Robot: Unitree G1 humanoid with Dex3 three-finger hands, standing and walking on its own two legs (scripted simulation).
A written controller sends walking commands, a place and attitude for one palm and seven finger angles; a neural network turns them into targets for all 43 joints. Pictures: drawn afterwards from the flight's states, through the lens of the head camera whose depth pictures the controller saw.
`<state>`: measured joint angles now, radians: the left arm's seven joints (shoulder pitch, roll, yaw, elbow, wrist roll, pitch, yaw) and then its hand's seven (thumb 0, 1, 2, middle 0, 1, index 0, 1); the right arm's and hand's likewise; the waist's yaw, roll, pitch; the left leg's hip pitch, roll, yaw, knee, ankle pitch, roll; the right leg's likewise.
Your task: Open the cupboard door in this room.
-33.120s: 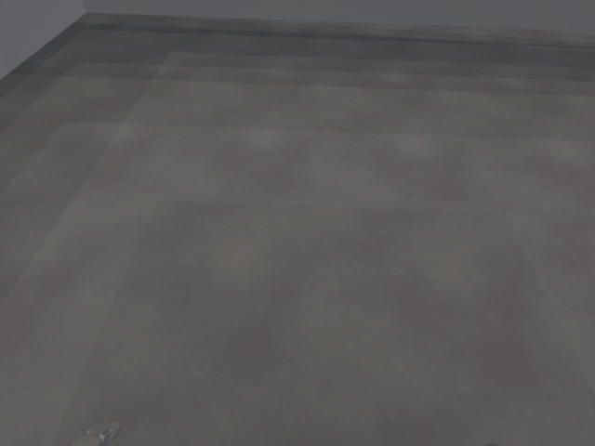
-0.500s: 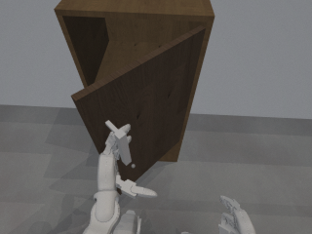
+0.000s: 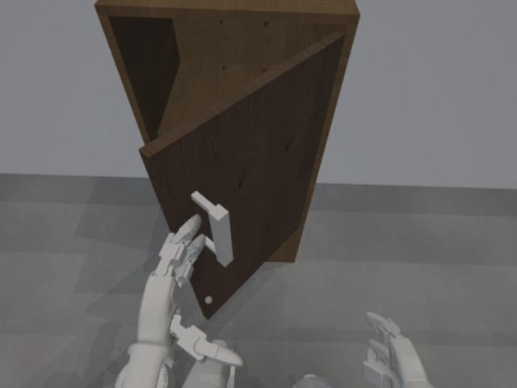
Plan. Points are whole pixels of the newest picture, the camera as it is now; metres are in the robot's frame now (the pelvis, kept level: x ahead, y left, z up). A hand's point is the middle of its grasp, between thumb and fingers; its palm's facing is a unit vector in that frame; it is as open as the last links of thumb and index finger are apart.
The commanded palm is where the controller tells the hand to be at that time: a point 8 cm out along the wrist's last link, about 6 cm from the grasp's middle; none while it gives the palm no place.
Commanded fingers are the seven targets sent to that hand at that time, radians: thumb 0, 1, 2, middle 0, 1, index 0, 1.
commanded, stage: slide the hand sideways off the handle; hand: left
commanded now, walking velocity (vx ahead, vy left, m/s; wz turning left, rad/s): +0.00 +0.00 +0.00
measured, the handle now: (213, 231) +0.34 +0.09 +0.06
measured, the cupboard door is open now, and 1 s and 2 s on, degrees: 49 49 49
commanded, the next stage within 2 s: draw the hand back to the body in 0.60 s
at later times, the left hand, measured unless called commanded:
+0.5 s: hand (178, 326) +0.20 +0.12 +0.06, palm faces +0.01 -1.00 -0.01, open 16.3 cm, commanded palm +0.17 +0.18 +0.05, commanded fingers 0.00 -0.50 0.30 -0.15 -0.30 -0.15 -0.30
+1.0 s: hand (131, 329) +0.18 +0.16 +0.11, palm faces +0.03 -1.00 -0.06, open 16.3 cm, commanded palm +0.16 +0.21 +0.11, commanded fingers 0.00 -0.50 0.30 -0.15 -0.30 -0.15 -0.30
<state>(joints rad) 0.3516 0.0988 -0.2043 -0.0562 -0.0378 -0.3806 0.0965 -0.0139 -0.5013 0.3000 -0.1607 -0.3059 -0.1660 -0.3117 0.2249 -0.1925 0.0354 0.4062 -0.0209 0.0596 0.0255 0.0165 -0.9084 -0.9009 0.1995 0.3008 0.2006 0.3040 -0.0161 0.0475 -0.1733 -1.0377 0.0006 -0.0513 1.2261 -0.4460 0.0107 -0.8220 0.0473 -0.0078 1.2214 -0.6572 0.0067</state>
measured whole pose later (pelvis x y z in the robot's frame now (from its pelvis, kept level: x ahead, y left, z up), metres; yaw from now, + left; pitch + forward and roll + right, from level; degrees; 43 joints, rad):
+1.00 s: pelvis +0.00 -0.02 +0.01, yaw +1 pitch +12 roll -3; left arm 0.61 0.23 0.09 -0.29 -0.27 -0.30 -0.17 -0.01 -0.50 0.30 -0.15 -0.30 -0.15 -0.30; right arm 0.26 -0.20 0.02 0.41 0.04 0.00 -0.07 0.02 -0.91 -0.90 0.20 0.30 0.20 0.30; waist 0.01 0.08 -0.20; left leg -0.94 0.02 -0.08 1.17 -0.43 -0.02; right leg -0.72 0.07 -0.03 1.15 -0.64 -0.02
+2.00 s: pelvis +0.06 +0.00 +0.10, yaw +0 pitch +0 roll +0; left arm 0.46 0.38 0.37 -0.44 -0.08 -0.04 0.13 0.01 0.75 0.84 -0.20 -0.30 -0.20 -0.30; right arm 0.22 -0.23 0.05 0.55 0.01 -0.07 -0.09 0.02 -0.91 -0.90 0.20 0.30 0.20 0.30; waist 0.06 0.04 -0.06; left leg -0.31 -0.01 0.00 0.57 -0.26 0.01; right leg -0.10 0.01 0.05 0.50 -0.40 0.01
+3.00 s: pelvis -0.02 +0.02 +0.10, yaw -2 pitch -1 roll -3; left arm 0.58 0.45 0.43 -0.50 -0.06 -0.17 0.13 0.01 0.89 0.90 -0.21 -0.30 -0.21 -0.31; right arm 0.19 -0.23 -0.01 0.52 0.01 0.02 -0.08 0.02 -0.91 -0.90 0.20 0.30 0.20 0.30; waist -0.01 0.03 0.04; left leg -0.36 0.02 0.01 0.46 -0.09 0.04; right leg -0.18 0.03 0.06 0.43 -0.23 0.03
